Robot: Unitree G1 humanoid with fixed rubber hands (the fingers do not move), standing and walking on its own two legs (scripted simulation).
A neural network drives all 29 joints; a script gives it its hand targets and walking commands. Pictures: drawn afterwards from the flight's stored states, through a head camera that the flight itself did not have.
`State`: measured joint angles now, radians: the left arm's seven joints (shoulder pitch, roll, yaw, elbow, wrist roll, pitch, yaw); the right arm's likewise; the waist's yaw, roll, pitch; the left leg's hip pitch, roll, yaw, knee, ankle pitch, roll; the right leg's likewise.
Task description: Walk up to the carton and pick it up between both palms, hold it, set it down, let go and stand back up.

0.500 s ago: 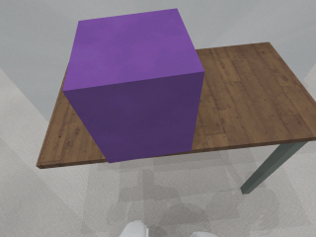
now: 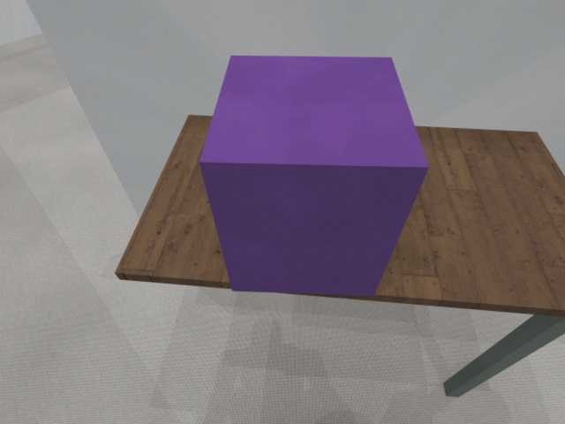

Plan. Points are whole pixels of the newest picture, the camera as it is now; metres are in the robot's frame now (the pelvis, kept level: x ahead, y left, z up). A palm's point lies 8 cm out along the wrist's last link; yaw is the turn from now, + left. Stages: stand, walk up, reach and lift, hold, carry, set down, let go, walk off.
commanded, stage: walk up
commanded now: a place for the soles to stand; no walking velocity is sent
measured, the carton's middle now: (306, 182) +0.46 +0.01 +0.08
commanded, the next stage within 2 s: none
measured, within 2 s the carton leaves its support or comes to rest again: neither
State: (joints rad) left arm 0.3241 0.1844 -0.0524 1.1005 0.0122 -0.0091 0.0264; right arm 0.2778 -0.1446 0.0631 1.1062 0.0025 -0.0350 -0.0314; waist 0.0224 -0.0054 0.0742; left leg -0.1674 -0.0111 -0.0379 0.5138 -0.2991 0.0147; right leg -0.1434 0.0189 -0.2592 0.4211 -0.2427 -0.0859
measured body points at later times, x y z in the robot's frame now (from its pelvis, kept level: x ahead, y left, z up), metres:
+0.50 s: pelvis +0.01 +0.02 +0.00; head +0.01 +0.03 +0.45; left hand +0.00 +0.25 -0.16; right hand +0.00 -0.20 -0.16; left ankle -0.01 +0.11 -0.74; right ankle +0.01 -0.06 -0.74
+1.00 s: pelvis +0.04 +0.04 -0.01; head +0.05 +0.05 +0.44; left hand -0.02 +0.27 -0.17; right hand +0.01 -0.19 -0.16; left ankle -0.01 +0.11 -0.74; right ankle +0.01 -0.06 -0.74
